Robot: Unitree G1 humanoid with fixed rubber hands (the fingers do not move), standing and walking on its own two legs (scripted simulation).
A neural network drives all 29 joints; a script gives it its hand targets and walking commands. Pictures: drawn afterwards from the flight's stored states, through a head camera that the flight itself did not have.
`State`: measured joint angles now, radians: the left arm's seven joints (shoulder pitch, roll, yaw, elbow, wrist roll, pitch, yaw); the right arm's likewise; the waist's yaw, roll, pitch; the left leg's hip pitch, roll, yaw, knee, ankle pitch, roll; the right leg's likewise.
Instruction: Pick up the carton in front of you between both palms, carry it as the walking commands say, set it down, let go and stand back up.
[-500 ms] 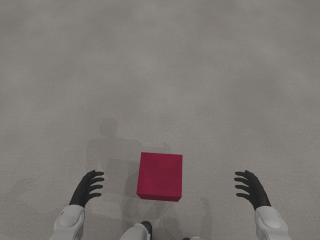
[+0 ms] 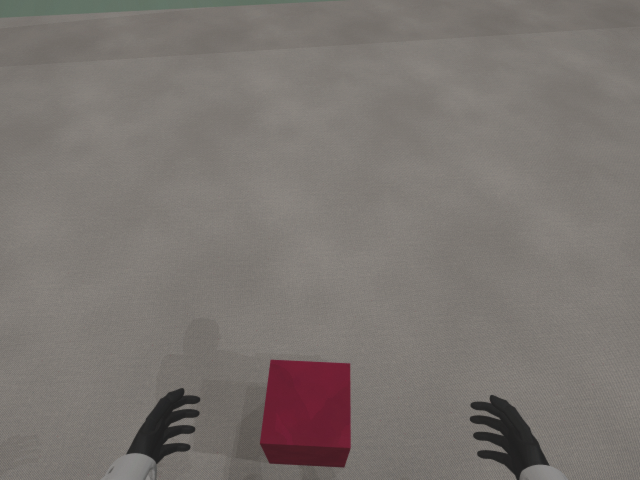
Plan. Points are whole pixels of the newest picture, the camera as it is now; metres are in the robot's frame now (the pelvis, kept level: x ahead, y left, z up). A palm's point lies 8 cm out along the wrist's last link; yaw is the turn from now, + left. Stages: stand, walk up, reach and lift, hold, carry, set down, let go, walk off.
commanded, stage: let go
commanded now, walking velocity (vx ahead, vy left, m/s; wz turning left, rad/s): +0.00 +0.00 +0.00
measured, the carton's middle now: (308, 415) +0.37 +0.05 -0.65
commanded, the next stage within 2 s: stand in 0.08 s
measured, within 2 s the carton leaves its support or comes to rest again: neither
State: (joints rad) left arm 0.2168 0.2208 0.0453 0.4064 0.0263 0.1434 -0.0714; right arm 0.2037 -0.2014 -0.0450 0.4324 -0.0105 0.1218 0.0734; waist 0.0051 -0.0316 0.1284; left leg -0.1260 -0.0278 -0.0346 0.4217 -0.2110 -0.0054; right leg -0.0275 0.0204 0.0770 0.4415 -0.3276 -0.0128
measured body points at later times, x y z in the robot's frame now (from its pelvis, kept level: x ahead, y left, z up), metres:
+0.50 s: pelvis +0.01 +0.02 +0.00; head +0.02 +0.04 +0.45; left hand +0.15 +0.30 -0.11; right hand +0.16 -0.28 -0.08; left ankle +0.02 +0.12 -0.74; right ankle -0.05 -0.11 -0.74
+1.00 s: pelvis +0.00 +0.02 +0.00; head +0.00 +0.03 +0.45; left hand +0.12 +0.32 -0.11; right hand +0.12 -0.29 -0.10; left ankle +0.02 +0.12 -0.74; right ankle -0.05 -0.11 -0.74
